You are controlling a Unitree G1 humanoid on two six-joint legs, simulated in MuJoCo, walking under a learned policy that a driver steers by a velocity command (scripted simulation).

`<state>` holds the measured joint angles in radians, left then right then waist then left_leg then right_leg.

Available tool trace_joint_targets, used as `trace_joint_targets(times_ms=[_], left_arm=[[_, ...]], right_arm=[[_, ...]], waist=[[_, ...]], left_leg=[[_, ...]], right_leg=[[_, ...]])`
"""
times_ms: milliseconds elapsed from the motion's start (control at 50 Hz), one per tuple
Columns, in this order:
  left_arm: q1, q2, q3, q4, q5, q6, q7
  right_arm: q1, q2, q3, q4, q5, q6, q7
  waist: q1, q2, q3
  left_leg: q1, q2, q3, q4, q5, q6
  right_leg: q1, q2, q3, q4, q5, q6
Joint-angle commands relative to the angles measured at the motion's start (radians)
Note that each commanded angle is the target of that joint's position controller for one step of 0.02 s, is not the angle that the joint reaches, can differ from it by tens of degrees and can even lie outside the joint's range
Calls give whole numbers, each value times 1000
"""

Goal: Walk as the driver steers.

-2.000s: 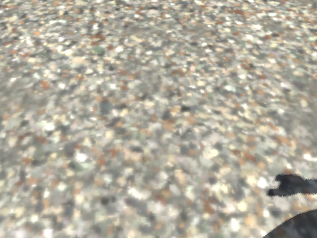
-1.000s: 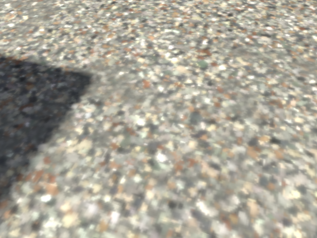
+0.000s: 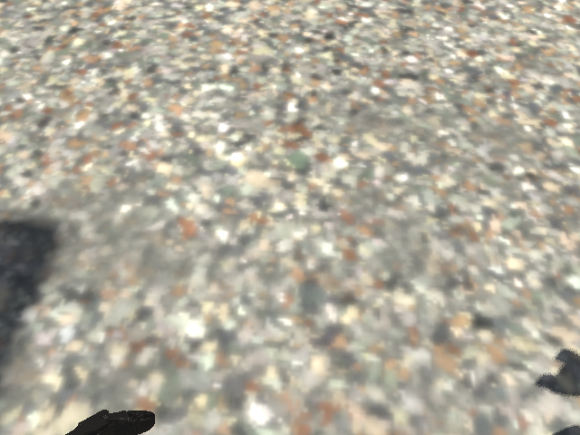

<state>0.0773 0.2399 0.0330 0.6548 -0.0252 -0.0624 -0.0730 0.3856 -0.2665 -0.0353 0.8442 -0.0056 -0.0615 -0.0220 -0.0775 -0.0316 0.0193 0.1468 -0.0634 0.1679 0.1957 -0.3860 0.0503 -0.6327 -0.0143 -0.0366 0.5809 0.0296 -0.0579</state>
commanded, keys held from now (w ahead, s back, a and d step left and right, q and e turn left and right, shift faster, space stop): w+e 1.00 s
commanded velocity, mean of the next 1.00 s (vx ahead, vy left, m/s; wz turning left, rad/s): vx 0.50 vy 0.00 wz -0.57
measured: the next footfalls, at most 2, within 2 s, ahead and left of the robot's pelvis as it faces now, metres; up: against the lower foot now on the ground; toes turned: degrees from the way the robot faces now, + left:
right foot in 0.06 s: +0.22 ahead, -0.08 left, +0.00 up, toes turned -3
left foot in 0.52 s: +0.51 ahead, +0.08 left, +0.00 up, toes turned -23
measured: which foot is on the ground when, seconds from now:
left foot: down 0.00-0.08, up 0.10-0.50, down 0.52-1.00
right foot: up 0.00-0.04, down 0.06-0.52, up 0.54-1.00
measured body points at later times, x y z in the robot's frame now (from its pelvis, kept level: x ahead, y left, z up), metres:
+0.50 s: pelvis +0.30 +0.00 +0.00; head +0.33 -0.01 +0.45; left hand +0.43 +0.28 -0.10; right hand +0.46 -0.29 -0.07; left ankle +0.48 +0.10 -0.72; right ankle +0.18 -0.08 -0.73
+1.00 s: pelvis +0.53 -0.09 +0.00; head +0.56 -0.12 +0.45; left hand +0.86 -0.05 -0.06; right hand +0.37 -0.35 -0.12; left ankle +0.48 +0.10 -0.73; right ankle +0.59 -0.27 -0.71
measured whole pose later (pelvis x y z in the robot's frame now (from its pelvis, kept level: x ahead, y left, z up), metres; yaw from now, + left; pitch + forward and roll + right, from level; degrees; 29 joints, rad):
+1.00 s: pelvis +0.53 -0.09 +0.00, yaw -36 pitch +2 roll +2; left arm 0.06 0.27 0.05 0.58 -0.02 -0.02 -0.06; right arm 0.35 -0.32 -0.08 0.83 0.02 -0.06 -0.01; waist -0.10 -0.02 0.05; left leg 0.09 0.04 0.23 0.29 -0.38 -0.05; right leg -0.59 -0.06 -0.02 0.64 -0.11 -0.06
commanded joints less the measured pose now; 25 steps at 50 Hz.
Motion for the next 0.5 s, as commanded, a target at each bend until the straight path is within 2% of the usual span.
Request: trace_joint_targets(times_ms=[20,40,60,80,100,120,140,160,180,200,240,280,340,380,420,460,480,500], left_arm=[[-34,110,38,-103,0,-13,-11],[94,158,60,-79,-2,-10,-3],[267,211,87,-46,0,-6,14],[355,301,106,-31,11,1,34],[351,281,99,-45,11,-6,39],[329,223,85,-41,15,-6,45],[263,195,76,-47,13,-7,48],[200,178,69,-58,10,-9,46],[155,155,61,-71,17,-12,47],[132,150,58,-78,23,-12,48],[131,162,62,-64,15,-16,54],[153,193,69,-45,14,-14,67],[204,208,73,-18,3,2,81],[246,218,76,-1,-1,10,84],[265,212,75,8,-7,16,86],[260,206,73,8,-4,20,88],[246,203,74,5,0,22,88],[239,178,66,2,3,23,87]], right_arm=[[22,-207,-51,-47,0,20,-27],[2,-219,-55,-58,-3,27,-31],[-47,-224,-54,-80,2,23,-32],[33,-100,-17,-126,-30,0,-15],[46,-92,1,-143,-13,-45,10],[-83,-167,-21,-179,28,-73,28],[-142,-166,-17,-208,41,-88,33],[-151,-153,-18,-203,22,-90,27],[-132,-160,-26,-198,3,-79,22],[-109,-159,-28,-196,-5,-64,21],[-94,-135,-23,-197,-16,-42,16],[-163,-109,-13,-222,-19,-34,9],[-299,-72,2,-249,-14,-39,12],[-359,-82,-1,-263,3,-45,21],[-381,-111,-12,-272,13,-53,29],[-364,-144,-29,-270,17,-62,35],[-325,-155,-37,-262,19,-67,35],[-245,-170,-50,-242,16,-71,31]], waist=[[67,151,-33],[135,158,-104],[240,116,-184],[185,-117,-306],[170,-132,-448],[210,-41,-322],[170,24,-180],[117,92,-94],[79,81,-57],[51,48,-44],[36,20,-34],[53,3,-13],[116,-26,-19],[148,-44,-36],[149,-62,-42],[127,-85,-48],[100,-99,-51],[56,-97,-77]], left_leg=[[60,305,-25,268,1347,34],[13,300,-20,435,1373,33],[-170,266,-5,680,1210,12],[-620,120,-30,1062,328,-40],[-858,-17,-248,1285,-197,-51],[-955,55,-321,1277,-104,-30],[-952,99,-302,1183,-10,-20],[-908,131,-282,1087,31,-29],[-845,156,-279,1026,62,-46],[-794,168,-274,998,78,-64],[-759,175,-244,916,100,-107],[-747,164,-220,781,192,-137],[-661,112,-205,512,411,-140],[-614,77,-210,417,475,-140],[-609,71,-246,346,445,-127],[-580,71,-269,310,363,-97],[-530,72,-262,292,324,-75],[-416,76,-247,254,318,-44]], right_leg=[[61,89,-93,5,-151,-57],[227,109,-79,-15,-155,-88],[521,79,7,-97,-80,-138],[963,-184,431,-39,-76,-282],[1121,-334,891,-192,-249,-420],[1027,-291,759,-259,-301,-348],[851,-252,617,-289,-258,-307],[694,-203,529,-314,-156,-277],[585,-163,460,-335,-61,-264],[506,-139,430,-358,-19,-263],[403,-117,368,-368,81,-267],[327,-80,306,-366,111,-247],[291,-18,260,-324,13,-181],[320,-32,303,-303,-66,-165],[391,-60,374,-248,-134,-153],[455,-94,451,-184,-167,-136],[459,-99,472,-149,-161,-125],[441,-70,458,-80,-146,-99]])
